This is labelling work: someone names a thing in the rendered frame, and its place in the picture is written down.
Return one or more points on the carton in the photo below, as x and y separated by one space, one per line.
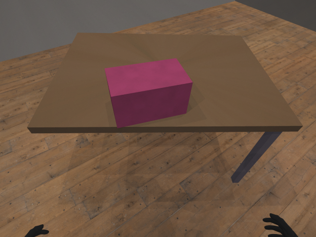
148 91

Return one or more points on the robot right hand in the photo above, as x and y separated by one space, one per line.
282 227

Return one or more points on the table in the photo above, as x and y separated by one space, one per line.
231 91

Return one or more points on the robot left hand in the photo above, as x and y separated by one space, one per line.
37 230

